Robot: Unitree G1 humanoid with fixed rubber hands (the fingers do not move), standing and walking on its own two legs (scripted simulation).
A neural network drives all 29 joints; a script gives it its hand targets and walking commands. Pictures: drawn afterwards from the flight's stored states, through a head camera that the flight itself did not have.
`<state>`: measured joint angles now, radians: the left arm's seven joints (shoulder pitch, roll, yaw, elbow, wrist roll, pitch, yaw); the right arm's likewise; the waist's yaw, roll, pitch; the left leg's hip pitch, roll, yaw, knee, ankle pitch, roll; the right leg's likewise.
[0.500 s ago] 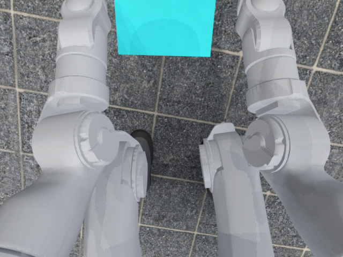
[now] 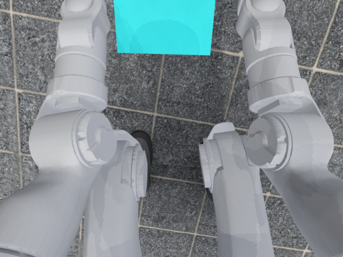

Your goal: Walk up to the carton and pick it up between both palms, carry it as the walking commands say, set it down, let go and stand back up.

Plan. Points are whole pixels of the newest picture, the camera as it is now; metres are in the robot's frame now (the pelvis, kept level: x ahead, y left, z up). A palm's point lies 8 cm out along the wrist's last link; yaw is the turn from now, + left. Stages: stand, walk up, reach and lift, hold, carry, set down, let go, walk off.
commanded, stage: set down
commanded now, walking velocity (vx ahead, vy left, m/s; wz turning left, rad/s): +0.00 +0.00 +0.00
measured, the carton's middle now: out of the picture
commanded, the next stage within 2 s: let go in 1.76 s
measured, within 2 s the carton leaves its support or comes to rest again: rests again in 0.14 s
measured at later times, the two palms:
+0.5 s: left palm out of the picture +0.53 +0.15 -0.16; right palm out of the picture +0.54 -0.16 -0.16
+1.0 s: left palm out of the picture +0.54 +0.15 -0.02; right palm out of the picture +0.54 -0.16 -0.02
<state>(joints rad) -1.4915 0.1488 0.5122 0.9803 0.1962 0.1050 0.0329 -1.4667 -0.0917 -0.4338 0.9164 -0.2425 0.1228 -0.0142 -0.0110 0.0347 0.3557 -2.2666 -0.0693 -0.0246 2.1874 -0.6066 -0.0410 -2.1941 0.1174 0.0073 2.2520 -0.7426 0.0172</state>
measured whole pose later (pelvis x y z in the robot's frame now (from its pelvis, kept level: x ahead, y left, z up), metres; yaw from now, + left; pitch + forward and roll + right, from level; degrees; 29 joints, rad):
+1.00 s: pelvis -0.01 +0.00 +0.10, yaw +0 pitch +45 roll -1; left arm -1.36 0.21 0.25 0.93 -0.02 0.16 0.16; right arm -1.35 -0.26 -0.24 0.94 0.03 0.16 -0.11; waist -0.01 0.01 0.09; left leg -2.12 -0.08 -0.04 1.81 -0.49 -0.03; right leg -2.05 0.10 0.02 1.87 -0.61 0.02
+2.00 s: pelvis +0.05 +0.00 +0.32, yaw +0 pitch +42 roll -1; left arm -0.91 0.05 0.34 0.70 0.21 0.11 0.09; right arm -0.93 -0.10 -0.36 0.75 -0.22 0.09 -0.04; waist 0.00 0.01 0.02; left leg -1.34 -0.04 -0.08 0.84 -0.23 -0.02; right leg -1.29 0.07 0.06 0.87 -0.31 0.00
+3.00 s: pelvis +0.10 +0.01 +0.40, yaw +1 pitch -5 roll +0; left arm 0.23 0.22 0.03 0.40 0.02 0.14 -0.06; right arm 0.20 -0.20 -0.05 0.44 -0.02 0.13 0.08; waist -0.01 -0.01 0.10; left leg -0.12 -0.05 -0.07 0.45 -0.25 0.01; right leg -0.06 0.03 0.09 0.45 -0.32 -0.01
